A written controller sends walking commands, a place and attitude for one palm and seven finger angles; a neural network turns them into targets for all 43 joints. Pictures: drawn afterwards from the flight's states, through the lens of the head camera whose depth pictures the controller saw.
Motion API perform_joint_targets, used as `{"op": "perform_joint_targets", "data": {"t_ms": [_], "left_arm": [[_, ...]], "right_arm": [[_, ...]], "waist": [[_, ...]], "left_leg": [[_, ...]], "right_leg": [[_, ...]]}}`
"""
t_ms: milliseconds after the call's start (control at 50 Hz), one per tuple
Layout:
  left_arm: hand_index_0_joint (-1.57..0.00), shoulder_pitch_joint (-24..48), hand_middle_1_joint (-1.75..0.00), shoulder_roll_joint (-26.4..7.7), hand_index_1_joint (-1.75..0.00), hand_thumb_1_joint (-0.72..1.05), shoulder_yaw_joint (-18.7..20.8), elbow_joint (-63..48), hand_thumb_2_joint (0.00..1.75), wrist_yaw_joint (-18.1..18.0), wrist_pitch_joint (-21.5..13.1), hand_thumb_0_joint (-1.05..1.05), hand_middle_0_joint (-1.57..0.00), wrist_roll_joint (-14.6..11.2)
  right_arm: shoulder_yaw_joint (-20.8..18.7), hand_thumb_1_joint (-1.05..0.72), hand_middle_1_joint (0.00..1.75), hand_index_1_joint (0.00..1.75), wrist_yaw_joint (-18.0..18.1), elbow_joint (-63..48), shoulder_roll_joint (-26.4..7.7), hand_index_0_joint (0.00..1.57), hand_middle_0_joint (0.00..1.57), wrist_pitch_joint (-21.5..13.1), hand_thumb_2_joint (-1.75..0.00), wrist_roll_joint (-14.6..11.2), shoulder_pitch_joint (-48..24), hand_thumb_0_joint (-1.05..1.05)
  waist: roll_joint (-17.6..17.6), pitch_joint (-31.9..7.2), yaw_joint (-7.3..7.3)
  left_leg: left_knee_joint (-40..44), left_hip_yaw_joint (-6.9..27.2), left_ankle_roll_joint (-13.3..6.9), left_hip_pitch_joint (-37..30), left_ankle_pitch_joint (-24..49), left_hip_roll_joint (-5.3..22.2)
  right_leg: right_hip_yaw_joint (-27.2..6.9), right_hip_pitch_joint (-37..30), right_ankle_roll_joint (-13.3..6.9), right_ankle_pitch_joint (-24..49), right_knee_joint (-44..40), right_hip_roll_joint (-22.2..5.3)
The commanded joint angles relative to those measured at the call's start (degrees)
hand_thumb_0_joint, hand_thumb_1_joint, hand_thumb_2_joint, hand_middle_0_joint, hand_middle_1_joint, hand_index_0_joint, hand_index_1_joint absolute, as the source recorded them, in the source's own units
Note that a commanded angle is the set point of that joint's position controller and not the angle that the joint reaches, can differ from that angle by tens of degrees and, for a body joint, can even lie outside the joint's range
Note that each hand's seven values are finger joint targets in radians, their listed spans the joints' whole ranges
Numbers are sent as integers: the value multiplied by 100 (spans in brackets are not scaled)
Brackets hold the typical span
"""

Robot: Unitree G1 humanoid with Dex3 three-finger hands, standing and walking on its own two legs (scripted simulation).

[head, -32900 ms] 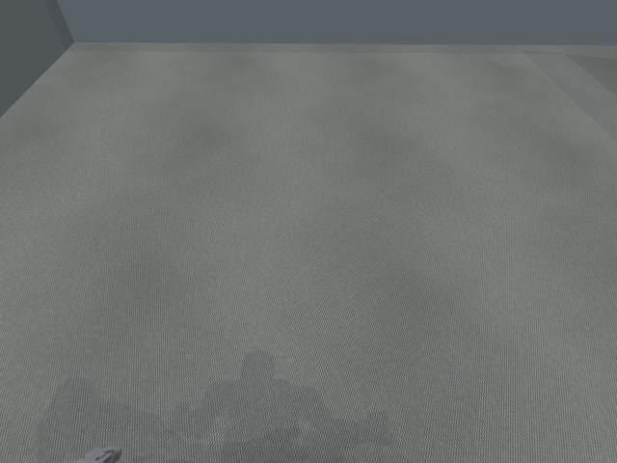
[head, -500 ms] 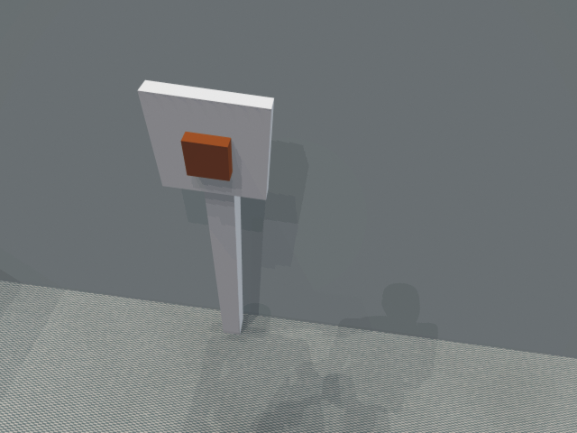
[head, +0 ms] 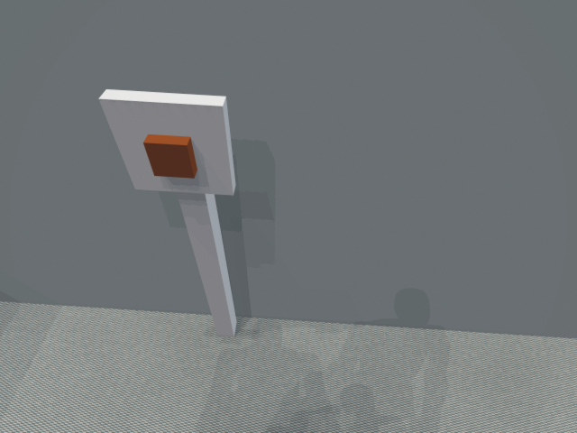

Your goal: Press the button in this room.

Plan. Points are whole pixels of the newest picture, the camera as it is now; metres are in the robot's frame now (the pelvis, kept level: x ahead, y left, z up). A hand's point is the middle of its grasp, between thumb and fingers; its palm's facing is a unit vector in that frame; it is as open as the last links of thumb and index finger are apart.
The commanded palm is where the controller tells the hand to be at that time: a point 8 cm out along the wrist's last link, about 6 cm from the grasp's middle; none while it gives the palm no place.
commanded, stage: come to a stop and stand still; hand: left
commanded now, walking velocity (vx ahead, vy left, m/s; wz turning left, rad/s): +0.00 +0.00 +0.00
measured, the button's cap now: (172, 155) +0.53 +0.23 +0.09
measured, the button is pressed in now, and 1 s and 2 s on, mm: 0 0 0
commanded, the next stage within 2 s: look again from close up in 0.18 s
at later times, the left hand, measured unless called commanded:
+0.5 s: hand out of the picture -0.03 +0.18 -0.18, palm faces +0.04 -0.99 -0.15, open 7.4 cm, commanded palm none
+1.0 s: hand out of the picture -0.03 +0.22 -0.18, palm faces +0.03 -0.99 -0.16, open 7.4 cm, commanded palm none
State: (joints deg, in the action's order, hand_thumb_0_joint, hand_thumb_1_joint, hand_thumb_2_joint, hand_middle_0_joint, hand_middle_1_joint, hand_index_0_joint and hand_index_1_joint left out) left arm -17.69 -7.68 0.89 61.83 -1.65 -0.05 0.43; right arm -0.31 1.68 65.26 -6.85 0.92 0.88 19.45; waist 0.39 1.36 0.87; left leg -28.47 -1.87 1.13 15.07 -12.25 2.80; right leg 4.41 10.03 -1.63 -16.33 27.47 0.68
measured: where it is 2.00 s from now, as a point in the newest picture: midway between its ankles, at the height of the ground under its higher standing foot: outside the picture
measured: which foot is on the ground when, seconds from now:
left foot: down 0.00-1.00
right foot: down 0.00-1.00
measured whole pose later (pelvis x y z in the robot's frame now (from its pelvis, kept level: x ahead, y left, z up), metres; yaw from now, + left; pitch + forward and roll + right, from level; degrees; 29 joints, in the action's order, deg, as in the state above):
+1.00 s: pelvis -0.01 +0.05 +0.00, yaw +0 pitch -2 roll -1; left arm -21.6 -9.9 -0.1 60.5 -1.5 0.1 1.7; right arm 0.2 0.5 60.5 -9.3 0.6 1.1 16.6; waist 1.5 -0.9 -0.2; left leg -28.9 -3.2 -3.6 16.1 -11.6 -1.2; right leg 2.6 11.1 0.8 -16.6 28.1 -2.9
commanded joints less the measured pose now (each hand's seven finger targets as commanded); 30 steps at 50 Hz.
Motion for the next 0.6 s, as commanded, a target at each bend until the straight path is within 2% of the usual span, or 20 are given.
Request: {"op": "perform_joint_targets", "data": {"t_ms": [0, 80, 140, 240, 260, 280, 300, 320, 360, 380, 400, 440, 460, 500, 580], "left_arm": [[-20, -490, -30, -440, -30, 90, 29, -8, 90, -20, -112, 0, -20, -28], [-20, -505, -30, -379, -30, 90, -1, 65, 90, -18, -103, 0, -20, -5], [-20, -567, -30, -325, -30, 90, 7, 86, 90, -22, -108, 0, -20, 0], [-20, -650, -30, -232, -30, 90, -2, 116, 90, -32, -127, 0, -20, 15], [-20, -1003, -30, -494, -30, 90, -27, 241, 90, -236, -276, 0, -20, 121], [-20, -719, -30, -677, -30, 90, -24, 141, 90, -224, -338, 0, -20, 93], [-20, -549, -30, -647, -30, 90, -22, -7, 90, -208, -353, 0, -20, 76], [-20, -426, -30, -582, -30, 90, -25, -76, 90, -191, -332, 0, -20, 63], [-20, -403, -30, -520, -30, 90, -17, -177, 90, -165, -244, 0, -20, 49], [-20, -356, -30, -504, -30, 90, -10, -201, 90, -155, -202, 0, -20, 68], [-20, -433, -30, -520, -30, 90, -7, -221, 90, -142, -177, 0, -20, 66], [-20, -560, -30, -471, -30, 90, -19, -239, 90, -121, -144, 0, -20, 63], [-20, -578, -30, -450, -30, 90, -24, -259, 90, -116, -136, 0, -20, 67], [-20, -586, -30, -485, -30, 90, -21, -320, 90, -109, -106, 0, -20, 75], [-20, -613, -30, -551, -30, 90, -29, -394, 90, -91, -88, 0, -20, 78]], "right_arm": [[-30, -90, 30, 30, 34, -151, -431, 20, 20, -195, -90, -17, 101, 0], [-31, -90, 30, 30, 26, -95, -357, 20, 20, -131, -90, -13, 188, 0], [-39, -90, 30, 30, 17, -76, -287, 20, 20, -122, -90, 3, 277, 0], [-35, -90, 30, 30, 21, -104, -273, 20, 20, -146, -90, 5, 314, 0], [-68, -90, 30, 30, -50, -499, -566, 20, 20, -233, -90, -34, -581, 0], [0, -90, 30, 30, -73, -769, -389, 20, 20, -210, -90, -46, -407, 0], [2, -90, 30, 30, -61, -679, -232, 20, 20, -198, -90, -22, 55, 0], [-14, -90, 30, 30, -62, -613, -338, 20, 20, -204, -90, -12, 155, 0], [-35, -90, 30, 30, -60, -636, -424, 20, 20, -192, -90, -8, 147, 0], [-40, -90, 30, 30, -66, -682, -478, 20, 20, -198, -90, 14, 139, 0], [-39, -90, 30, 30, -61, -719, -508, 20, 20, -196, -90, 19, 126, 0], [-55, -90, 30, 30, -45, -826, -623, 20, 20, -192, -90, 18, 51, 0], [-64, -90, 30, 30, -43, -855, -674, 20, 20, -198, -90, 21, 39, 0], [-74, -90, 30, 30, -48, -900, -747, 20, 20, -205, -90, 26, 17, 0], [-85, -90, 30, 30, -56, -939, -862, 20, 20, -225, -90, 19, -86, 0]], "waist": [[-316, 134, -194], [69, 465, -130], [34, 480, -102], [-2, 514, -86], [-51, 602, -410], [44, 406, 7], [506, -116, 124], [678, -197, 111], [266, 107, 72], [-236, 341, 66], [-331, 427, 14], [-38, 483, -54], [-14, 462, -59], [-197, 443, -87], [-252, 311, -152]], "left_leg": [[696, 403, -185, -29, 714, 355], [740, 322, -146, -3, 57, 242], [728, 291, -147, -57, -58, 190], [772, 331, -167, -75, -89, 212], [-499, 192, -1, 230, -4, 164], [-465, 160, 14, 36, -200, 110], [-380, 183, -81, -151, -372, 66], [-308, 191, -115, -190, -131, 32], [-104, 259, -152, -193, 47, 72], [43, 358, -176, -74, 97, 134], [192, 487, -217, 132, -4, 199], [409, 651, -283, 440, -369, 257], [473, 692, -304, 477, -427, 260], [672, 826, -344, 575, -672, 326], [876, 939, -390, 601, -698, 368]], "right_leg": [[-587, -82, -98, 738, -687, -637], [-694, 287, -120, -108, -1011, -661], [-721, 466, -130, -417, -1071, -684], [-725, 571, -135, -374, -1013, -652], [-1258, 651, 0, 1668, -1080, -975], [-1307, 686, -123, 2250, -1065, -1419], [-1135, 443, -230, 1618, -887, -1293], [-952, 424, -247, 1162, -812, -1123], [-821, 803, -221, -93, -774, -896], [-690, 953, -195, -353, -646, -778], [-635, 900, -158, -447, -545, -660], [-611, 740, -117, -498, -471, -567], [-612, 685, -118, -444, -428, -554], [-522, 571, -84, -357, -324, -519], [-435, 284, -38, -2, -277, -517]]}}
